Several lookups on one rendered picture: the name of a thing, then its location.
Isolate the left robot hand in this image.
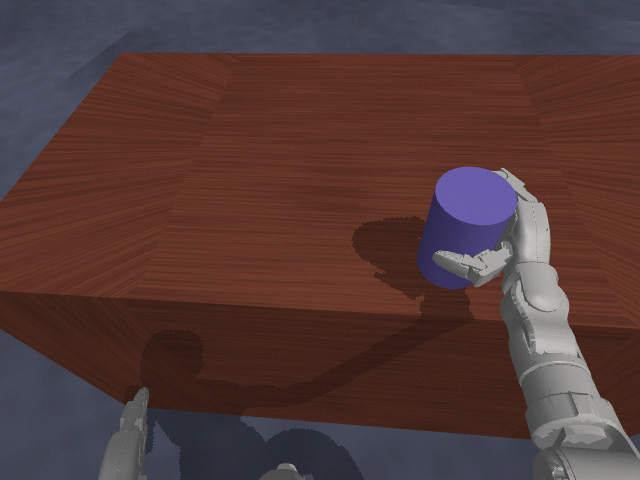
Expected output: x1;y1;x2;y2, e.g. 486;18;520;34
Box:
98;387;149;480

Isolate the can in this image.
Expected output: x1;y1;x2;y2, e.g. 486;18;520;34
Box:
417;167;517;289

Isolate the right robot arm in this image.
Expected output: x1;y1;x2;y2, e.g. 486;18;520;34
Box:
500;262;640;480

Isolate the right robot hand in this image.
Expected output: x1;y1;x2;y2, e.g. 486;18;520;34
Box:
432;168;551;288

